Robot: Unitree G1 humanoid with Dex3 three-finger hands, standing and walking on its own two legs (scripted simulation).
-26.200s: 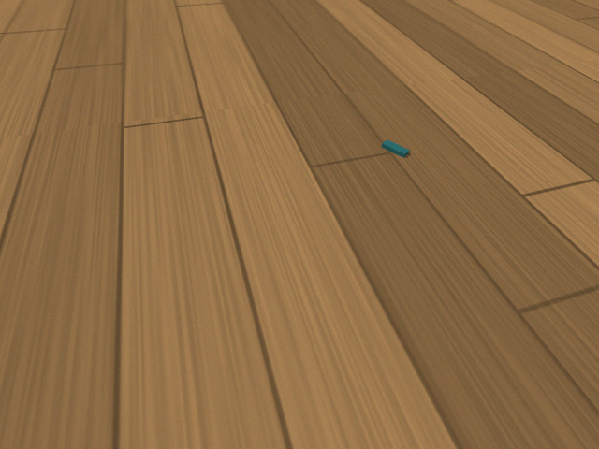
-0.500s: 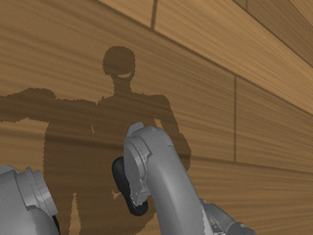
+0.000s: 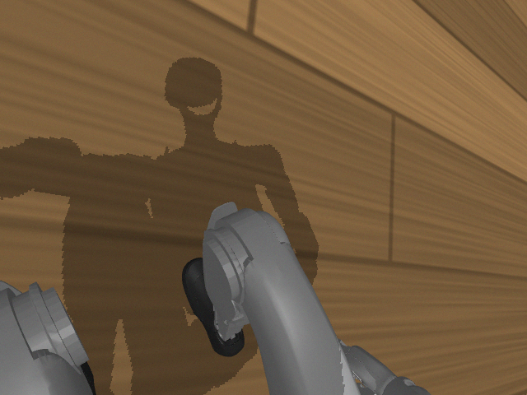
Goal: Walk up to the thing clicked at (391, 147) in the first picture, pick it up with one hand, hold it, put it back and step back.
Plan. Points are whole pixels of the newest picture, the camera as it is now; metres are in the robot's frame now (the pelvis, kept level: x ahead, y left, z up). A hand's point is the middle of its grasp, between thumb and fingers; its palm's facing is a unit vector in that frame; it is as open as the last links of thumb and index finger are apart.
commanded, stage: close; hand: left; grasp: from above
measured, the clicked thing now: out of the picture +0.46 +0.34 -0.30
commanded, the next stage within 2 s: settle in 1.44 s
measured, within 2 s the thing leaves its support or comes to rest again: leaves its support in 1.86 s
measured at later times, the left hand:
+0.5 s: hand out of the picture +0.43 +0.33 -0.27, palm faces -0.47 -0.14 -0.87, open 11.9 cm
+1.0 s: hand out of the picture +0.44 +0.33 -0.26, palm faces -0.45 -0.15 -0.88, open 9.5 cm
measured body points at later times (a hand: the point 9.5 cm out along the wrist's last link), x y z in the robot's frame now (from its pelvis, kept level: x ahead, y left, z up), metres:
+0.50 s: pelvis +0.00 +0.00 +0.00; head +0.28 +0.14 +0.32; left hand +0.46 +0.33 -0.22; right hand +0.05 -0.25 -0.04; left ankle +0.06 +0.13 -0.27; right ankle +0.12 -0.12 -0.27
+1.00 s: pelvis -0.01 +0.00 +0.00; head +0.28 +0.14 +0.32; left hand +0.46 +0.34 -0.21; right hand +0.06 -0.25 -0.05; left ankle +0.06 +0.13 -0.27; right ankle +0.12 -0.12 -0.27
